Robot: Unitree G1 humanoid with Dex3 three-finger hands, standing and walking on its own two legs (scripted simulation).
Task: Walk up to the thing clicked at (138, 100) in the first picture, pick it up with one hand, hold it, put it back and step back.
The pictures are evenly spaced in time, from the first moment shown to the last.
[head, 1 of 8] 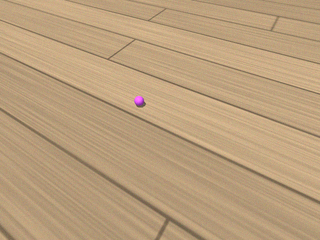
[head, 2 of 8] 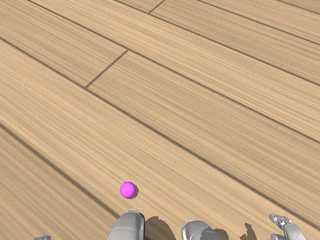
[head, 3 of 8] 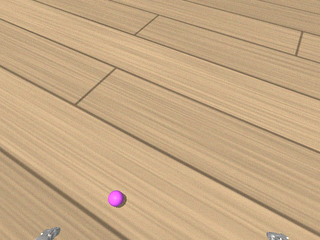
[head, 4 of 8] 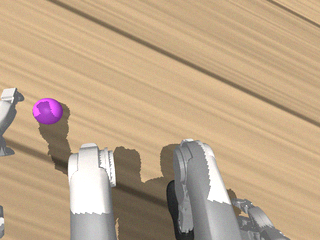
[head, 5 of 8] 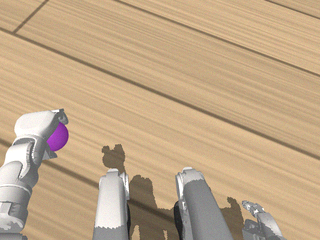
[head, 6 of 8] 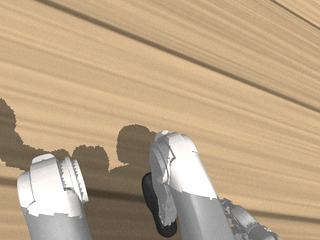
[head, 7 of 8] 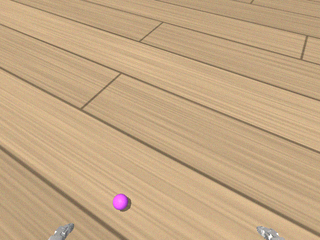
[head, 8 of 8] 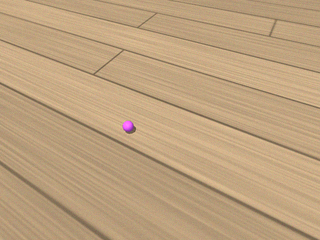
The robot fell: no
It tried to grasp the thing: yes
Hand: left
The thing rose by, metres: 0.69
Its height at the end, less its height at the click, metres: +0.00
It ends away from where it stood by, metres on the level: 0.00
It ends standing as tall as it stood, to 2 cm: yes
